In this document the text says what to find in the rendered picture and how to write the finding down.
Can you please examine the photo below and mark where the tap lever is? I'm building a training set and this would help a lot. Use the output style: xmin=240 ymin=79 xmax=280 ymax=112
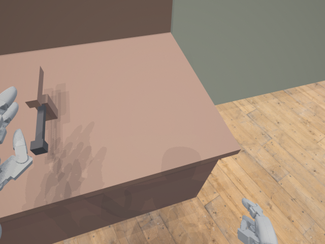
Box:
xmin=30 ymin=104 xmax=48 ymax=155

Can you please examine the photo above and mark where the counter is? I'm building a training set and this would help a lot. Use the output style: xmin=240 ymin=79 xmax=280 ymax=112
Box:
xmin=0 ymin=0 xmax=241 ymax=244

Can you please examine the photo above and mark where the robot left hand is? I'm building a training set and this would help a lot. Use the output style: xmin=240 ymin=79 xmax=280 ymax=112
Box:
xmin=0 ymin=86 xmax=33 ymax=191

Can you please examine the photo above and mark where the robot right hand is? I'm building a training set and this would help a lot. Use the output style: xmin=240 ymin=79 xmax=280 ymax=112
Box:
xmin=238 ymin=198 xmax=278 ymax=244

